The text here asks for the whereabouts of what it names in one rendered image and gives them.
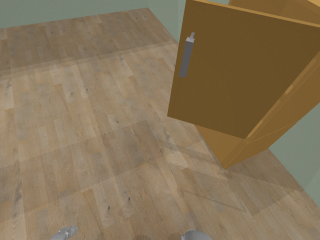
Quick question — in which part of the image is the cupboard door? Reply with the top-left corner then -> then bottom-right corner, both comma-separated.
167,0 -> 320,139

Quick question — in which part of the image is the right robot thigh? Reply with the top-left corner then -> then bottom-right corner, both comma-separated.
180,230 -> 212,240

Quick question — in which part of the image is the handle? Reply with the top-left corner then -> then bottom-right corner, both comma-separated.
179,32 -> 195,78

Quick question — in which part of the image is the robot left hand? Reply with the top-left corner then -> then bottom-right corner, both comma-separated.
50,226 -> 78,240

